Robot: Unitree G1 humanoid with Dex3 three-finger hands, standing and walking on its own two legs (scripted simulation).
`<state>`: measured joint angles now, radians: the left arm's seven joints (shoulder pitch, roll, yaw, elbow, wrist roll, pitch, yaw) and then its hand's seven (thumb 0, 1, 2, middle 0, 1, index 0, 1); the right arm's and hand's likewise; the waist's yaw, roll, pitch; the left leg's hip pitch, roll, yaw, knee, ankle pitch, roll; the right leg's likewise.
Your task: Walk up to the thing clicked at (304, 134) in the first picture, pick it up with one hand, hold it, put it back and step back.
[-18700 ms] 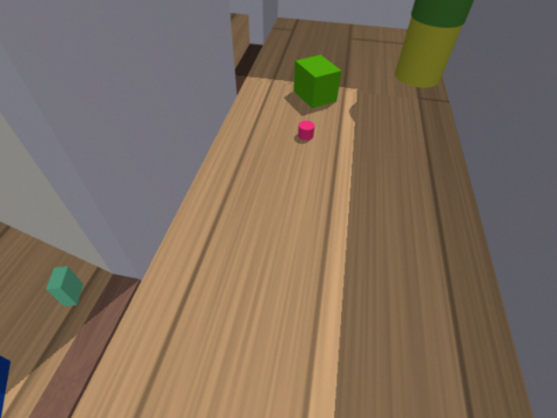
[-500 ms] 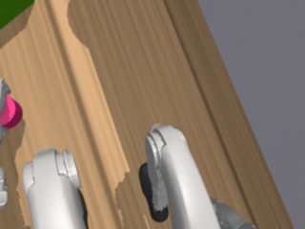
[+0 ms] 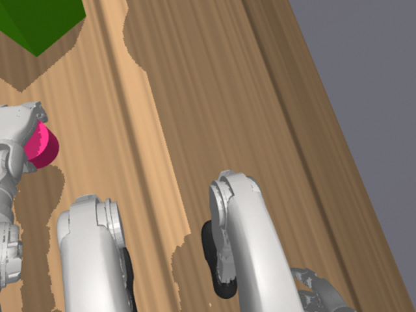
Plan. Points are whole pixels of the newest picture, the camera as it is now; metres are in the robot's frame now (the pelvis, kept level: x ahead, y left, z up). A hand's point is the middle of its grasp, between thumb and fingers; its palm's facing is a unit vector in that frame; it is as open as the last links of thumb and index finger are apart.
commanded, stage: lift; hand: left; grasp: from above
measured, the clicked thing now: (28, 143) +0.45 +0.29 -0.19
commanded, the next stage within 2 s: hold in 1.64 s
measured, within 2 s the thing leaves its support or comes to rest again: neither
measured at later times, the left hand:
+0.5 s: hand out of the picture +0.39 +0.30 -0.03, palm faces -0.45 -0.10 -0.89, open 11.6 cm
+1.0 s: hand out of the picture +0.33 +0.28 +0.17, palm faces -0.43 -0.13 -0.89, open 11.5 cm
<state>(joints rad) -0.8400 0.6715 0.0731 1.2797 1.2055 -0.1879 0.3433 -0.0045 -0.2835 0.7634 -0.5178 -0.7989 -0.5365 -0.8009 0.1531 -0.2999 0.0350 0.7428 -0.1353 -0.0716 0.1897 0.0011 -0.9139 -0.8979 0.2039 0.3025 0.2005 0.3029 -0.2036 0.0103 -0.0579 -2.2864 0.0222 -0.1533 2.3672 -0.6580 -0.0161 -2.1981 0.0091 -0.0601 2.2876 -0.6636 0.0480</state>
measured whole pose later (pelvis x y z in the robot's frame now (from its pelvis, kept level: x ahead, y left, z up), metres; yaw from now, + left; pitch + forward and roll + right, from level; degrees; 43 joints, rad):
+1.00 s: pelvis +0.02 +0.01 +0.26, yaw +6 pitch +22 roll -4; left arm -0.31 0.47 -0.13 0.63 0.99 0.02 0.07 0.00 -0.29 0.77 -0.53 -0.79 -0.56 -0.79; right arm 0.17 -0.24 -0.02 0.68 0.03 0.02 -0.02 0.00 -0.91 -0.90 0.21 0.30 0.20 0.30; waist -0.07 0.04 -0.17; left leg -1.35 0.04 -0.04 1.52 -0.56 0.01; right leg -1.30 -0.02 -0.01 1.47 -0.55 0.04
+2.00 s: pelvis +0.08 +0.01 +0.41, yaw +6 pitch +7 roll -1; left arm -0.29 0.38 -0.20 0.79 0.99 0.03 0.09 0.00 -0.28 0.76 -0.51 -0.80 -0.54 -0.79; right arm 0.24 -0.26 -0.05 0.73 0.03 0.00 -0.03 0.01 -0.91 -0.89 0.21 0.30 0.20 0.30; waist -0.04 0.03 -0.06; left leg -0.49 0.03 0.03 0.70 -0.34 0.00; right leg -0.47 -0.03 0.02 0.68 -0.33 0.04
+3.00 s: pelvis +0.07 +0.01 +0.43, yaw +5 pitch +1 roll +0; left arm -0.24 0.38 -0.21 0.63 0.99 0.03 -0.04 0.00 -0.27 0.76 -0.50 -0.80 -0.54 -0.80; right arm 0.20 -0.26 -0.03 0.68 0.05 0.06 -0.03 0.01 -0.91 -0.90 0.21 0.30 0.20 0.30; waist 0.00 0.05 -0.01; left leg -0.30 0.02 0.05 0.53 -0.24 0.00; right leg -0.30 -0.03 0.03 0.53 -0.24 0.04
